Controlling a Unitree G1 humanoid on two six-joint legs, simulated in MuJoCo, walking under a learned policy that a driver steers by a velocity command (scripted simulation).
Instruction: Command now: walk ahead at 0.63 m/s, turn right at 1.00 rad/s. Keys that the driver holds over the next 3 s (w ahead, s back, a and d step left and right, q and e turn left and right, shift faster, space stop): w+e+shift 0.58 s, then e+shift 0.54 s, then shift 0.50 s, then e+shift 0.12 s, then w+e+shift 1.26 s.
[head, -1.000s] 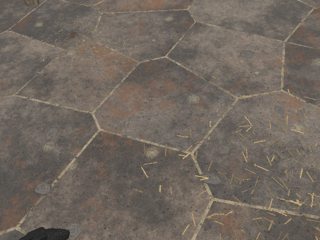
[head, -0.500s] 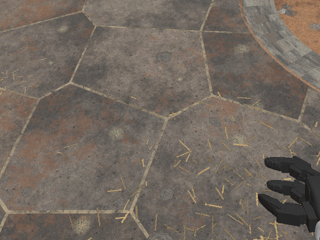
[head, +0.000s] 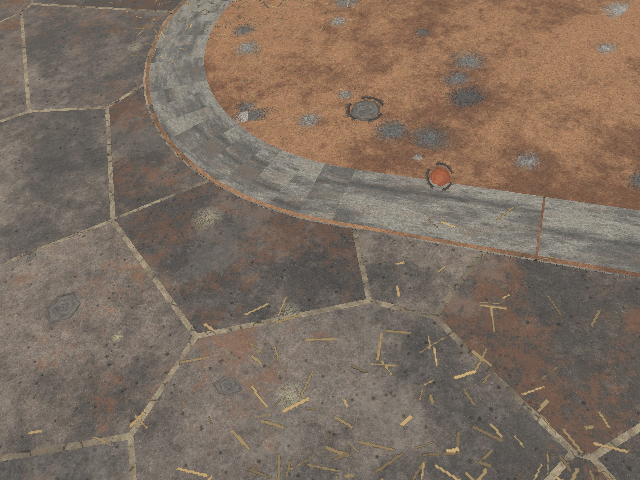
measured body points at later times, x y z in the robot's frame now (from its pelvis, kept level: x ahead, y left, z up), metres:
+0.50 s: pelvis +0.35 -0.03 +0.01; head +0.37 -0.04 +0.46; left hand +0.60 +0.18 -0.10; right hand +0.32 -0.35 -0.09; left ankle +0.41 +0.08 -0.72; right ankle +0.20 -0.07 -0.62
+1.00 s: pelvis +0.64 -0.23 +0.01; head +0.67 -0.29 +0.45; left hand +0.96 -0.18 -0.08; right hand +0.55 -0.56 -0.06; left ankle +0.85 -0.15 -0.64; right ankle +0.65 -0.29 -0.72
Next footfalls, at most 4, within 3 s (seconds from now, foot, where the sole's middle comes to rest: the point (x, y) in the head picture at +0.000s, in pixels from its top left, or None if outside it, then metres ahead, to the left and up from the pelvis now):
0.36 left None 0.45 0.07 -0.76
0.78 right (525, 383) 0.68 -0.32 -0.76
1.22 left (538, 293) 0.91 -0.39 -0.76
1.58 right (556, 391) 0.66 -0.38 -0.76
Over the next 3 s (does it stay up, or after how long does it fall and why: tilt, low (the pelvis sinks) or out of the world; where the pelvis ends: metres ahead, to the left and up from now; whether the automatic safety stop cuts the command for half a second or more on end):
stays up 0.41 -1.12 0.01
